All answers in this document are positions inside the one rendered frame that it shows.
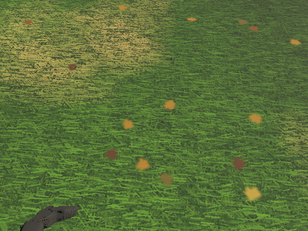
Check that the robot left hand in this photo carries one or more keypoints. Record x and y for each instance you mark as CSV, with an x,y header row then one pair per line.
x,y
49,216

